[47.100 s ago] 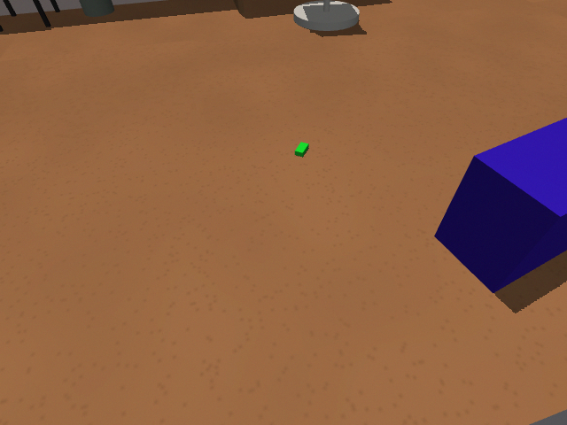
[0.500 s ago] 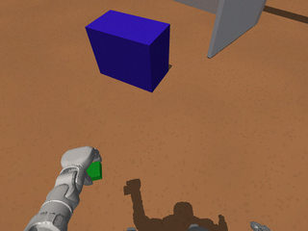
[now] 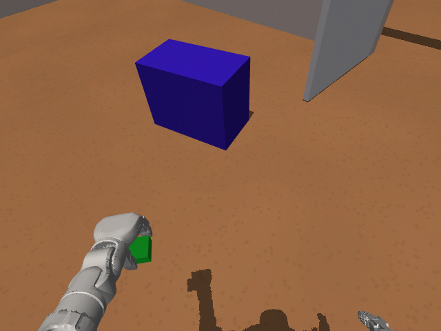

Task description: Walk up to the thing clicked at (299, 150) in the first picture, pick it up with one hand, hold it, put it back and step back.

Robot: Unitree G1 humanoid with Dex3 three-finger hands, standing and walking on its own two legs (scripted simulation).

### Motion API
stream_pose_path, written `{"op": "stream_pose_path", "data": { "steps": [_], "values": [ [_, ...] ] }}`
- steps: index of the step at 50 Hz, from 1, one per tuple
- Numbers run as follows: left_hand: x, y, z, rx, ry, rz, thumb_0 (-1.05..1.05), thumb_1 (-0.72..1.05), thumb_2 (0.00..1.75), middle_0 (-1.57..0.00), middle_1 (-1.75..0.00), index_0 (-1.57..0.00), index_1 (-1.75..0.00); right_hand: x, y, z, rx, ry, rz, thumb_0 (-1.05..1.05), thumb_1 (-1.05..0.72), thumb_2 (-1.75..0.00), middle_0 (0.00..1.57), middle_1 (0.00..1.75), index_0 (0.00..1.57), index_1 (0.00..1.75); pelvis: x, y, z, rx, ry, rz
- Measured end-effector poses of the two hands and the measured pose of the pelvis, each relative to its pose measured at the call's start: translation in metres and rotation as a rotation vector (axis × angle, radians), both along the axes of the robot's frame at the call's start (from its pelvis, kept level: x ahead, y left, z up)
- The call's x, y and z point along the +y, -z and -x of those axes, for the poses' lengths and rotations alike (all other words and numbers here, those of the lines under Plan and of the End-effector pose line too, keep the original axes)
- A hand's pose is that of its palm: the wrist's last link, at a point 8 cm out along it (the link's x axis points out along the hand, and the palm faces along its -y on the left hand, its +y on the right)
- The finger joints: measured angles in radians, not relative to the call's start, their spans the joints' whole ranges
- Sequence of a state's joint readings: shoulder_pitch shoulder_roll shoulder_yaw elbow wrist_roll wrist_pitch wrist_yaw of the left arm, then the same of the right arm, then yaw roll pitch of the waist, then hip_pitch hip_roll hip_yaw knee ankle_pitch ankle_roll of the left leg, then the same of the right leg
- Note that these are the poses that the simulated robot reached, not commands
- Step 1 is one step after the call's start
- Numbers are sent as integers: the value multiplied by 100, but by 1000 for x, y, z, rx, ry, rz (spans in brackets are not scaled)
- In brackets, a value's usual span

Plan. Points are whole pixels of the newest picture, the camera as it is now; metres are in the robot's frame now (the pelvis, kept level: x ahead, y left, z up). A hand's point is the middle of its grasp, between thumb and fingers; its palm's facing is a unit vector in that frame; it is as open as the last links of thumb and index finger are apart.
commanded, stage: hold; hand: left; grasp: from above
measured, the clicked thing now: (128, 251) +0.32 +0.23 -0.09
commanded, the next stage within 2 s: crouch in 1.48 s
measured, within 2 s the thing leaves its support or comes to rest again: neither
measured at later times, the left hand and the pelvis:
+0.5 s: hand (125, 252) +0.29 +0.22 -0.03, palm faces -0.44 -0.08 -0.90, open 7.7 cm; pelvis +0.00 +0.00 +0.01, yaw +0 degrees
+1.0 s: hand (124, 253) +0.29 +0.21 -0.02, palm faces -0.44 -0.08 -0.90, open 7.7 cm; pelvis -0.01 -0.01 +0.02, yaw +0 degrees
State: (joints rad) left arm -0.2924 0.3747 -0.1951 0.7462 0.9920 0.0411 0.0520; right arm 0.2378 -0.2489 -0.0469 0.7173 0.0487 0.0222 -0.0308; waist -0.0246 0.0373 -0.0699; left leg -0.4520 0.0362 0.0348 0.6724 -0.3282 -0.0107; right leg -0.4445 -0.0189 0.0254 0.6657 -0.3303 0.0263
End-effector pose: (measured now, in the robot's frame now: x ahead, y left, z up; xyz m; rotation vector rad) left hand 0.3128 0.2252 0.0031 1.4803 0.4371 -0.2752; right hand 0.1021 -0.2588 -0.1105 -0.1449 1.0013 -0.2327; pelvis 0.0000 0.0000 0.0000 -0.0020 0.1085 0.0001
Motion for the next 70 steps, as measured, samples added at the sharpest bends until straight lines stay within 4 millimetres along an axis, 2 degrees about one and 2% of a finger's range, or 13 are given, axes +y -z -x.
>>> {"op": "stream_pose_path", "data": {
  "steps": [44,70],
  "values": [
    [-11,-37,22,-8,23,14,1,34,12,-98,-14,-99,-14,3,-20,-24,-82,-33,-26,1,-90,-90,20,30,20,30,-6,-14,8,-83,6,-10],
    [-7,-38,20,-9,21,10,1,34,10,-100,-13,-100,-12,7,-22,-28,-69,-29,-32,1,-90,-90,20,30,20,30,-4,-17,3,-90,7,-9]
  ]
}}
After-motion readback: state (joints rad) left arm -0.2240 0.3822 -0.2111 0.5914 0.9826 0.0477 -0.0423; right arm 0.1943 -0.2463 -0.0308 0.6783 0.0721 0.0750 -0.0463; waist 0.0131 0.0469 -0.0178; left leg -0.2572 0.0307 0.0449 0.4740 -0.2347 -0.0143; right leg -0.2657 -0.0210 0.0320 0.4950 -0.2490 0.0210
